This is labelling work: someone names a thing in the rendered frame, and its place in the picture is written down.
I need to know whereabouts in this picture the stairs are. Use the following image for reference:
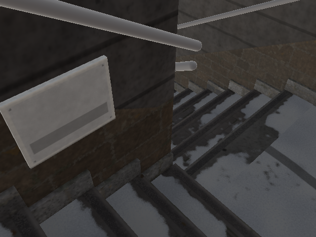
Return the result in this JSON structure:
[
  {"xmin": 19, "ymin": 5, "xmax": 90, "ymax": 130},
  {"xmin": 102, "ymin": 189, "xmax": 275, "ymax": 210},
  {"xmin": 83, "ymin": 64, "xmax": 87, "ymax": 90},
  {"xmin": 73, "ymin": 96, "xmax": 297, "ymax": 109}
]
[
  {"xmin": 0, "ymin": 163, "xmax": 262, "ymax": 237},
  {"xmin": 171, "ymin": 88, "xmax": 271, "ymax": 170}
]

